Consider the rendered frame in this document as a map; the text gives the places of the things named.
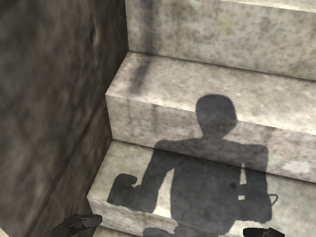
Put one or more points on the robot right hand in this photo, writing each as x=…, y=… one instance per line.
x=261, y=232

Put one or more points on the robot left hand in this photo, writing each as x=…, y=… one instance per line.
x=74, y=224

